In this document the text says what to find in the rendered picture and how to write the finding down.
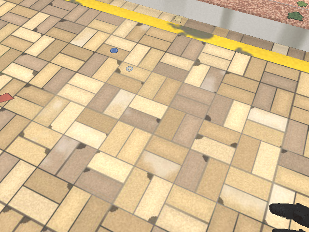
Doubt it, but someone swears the robot right hand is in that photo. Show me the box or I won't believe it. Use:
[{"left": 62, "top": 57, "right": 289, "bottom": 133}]
[{"left": 269, "top": 203, "right": 309, "bottom": 232}]

